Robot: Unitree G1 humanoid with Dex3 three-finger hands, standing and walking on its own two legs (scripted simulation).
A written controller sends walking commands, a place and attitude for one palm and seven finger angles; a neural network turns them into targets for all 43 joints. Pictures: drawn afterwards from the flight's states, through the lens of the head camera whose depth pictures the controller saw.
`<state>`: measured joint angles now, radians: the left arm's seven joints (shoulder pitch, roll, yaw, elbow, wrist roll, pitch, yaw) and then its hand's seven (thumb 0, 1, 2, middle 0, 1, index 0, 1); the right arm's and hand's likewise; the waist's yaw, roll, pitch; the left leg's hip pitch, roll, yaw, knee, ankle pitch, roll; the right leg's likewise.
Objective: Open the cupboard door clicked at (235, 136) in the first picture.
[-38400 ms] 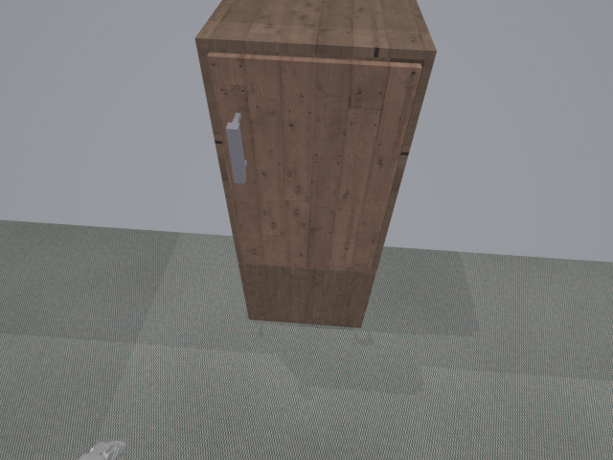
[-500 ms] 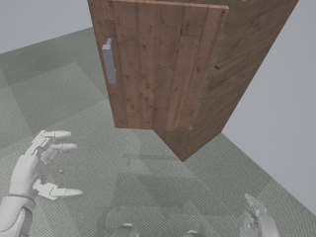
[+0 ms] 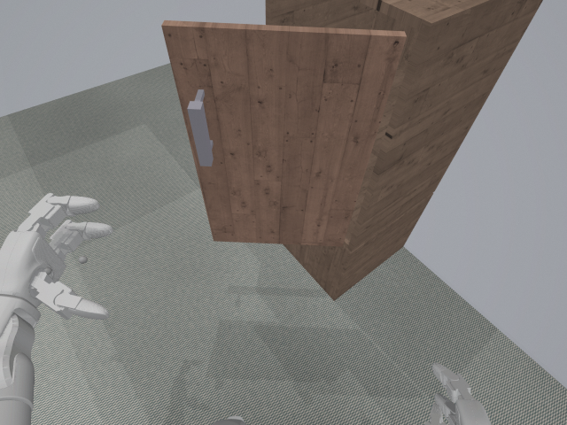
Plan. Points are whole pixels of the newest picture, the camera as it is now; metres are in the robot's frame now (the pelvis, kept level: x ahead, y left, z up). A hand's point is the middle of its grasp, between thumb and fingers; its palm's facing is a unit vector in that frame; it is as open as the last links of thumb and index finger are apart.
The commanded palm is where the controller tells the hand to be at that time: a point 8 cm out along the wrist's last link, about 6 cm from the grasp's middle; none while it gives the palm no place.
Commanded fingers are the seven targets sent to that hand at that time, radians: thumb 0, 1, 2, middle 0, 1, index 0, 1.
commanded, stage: raise the hand with hooked fingers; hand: left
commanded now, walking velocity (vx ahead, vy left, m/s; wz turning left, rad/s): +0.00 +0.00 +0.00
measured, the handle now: (203, 128) +0.59 +0.19 +0.07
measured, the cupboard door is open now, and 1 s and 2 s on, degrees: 50 50 50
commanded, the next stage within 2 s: move the hooked fingers beside the handle in 0.44 s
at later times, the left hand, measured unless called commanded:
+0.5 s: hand (100, 263) +0.29 +0.26 +0.08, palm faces +0.05 -1.00 -0.03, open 14.0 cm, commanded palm +0.26 +0.30 +0.08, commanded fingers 0.00 -0.50 0.30 -0.30 -1.20 -0.30 -1.20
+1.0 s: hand (122, 218) +0.37 +0.26 +0.08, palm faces +0.03 -1.00 -0.01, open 14.0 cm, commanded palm +0.34 +0.31 +0.07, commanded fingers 0.00 -0.50 0.30 -0.30 -1.20 -0.30 -1.20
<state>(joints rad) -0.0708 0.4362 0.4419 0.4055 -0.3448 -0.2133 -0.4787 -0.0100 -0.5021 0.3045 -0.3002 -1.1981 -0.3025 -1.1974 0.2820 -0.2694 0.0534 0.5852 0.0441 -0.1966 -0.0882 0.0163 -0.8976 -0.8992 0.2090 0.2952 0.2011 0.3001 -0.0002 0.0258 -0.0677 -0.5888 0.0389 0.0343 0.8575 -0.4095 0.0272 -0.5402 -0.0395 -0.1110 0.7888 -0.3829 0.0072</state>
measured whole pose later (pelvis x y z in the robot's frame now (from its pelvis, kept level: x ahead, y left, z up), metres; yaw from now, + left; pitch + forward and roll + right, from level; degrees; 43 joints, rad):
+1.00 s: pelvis +0.00 -0.01 +0.00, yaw -2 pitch +11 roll -1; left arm -0.37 0.50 0.48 0.77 -0.28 -0.28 -0.49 -0.01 -0.50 0.30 -0.30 -1.20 -0.30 -1.20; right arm 0.33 -0.29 0.04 0.60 0.04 -0.12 -0.08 0.01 -0.90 -0.90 0.21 0.29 0.20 0.30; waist -0.05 0.01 -0.06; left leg -0.64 0.06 0.05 0.85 -0.39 0.01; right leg -0.61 -0.02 -0.09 0.80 -0.37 -0.01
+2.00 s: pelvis +0.00 +0.00 -0.02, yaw -3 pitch +21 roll -4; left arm -0.96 0.74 0.53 1.26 -0.08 -0.33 -0.40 -0.01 -0.50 0.30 -0.30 -1.20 -0.30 -1.20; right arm 0.40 -0.30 0.06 0.61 0.00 0.05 -0.05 0.01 -0.90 -0.90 0.21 0.29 0.20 0.30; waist -0.20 0.00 -0.06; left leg -0.92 0.08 0.04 0.99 -0.44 0.03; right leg -0.87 -0.01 -0.09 0.89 -0.38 0.01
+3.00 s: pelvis +0.00 +0.01 -0.03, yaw -4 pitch +24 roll -5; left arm -1.03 0.79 0.53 1.27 -0.05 -0.33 -0.39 -0.01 -0.50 0.30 -0.30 -1.20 -0.30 -1.20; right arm 0.41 -0.28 0.07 0.59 -0.02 0.09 -0.03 0.01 -0.90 -0.90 0.21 0.29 0.20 0.30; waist -0.22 0.01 -0.06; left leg -0.99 0.09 0.03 1.04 -0.46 0.04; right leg -0.93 0.00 -0.10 0.91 -0.39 0.02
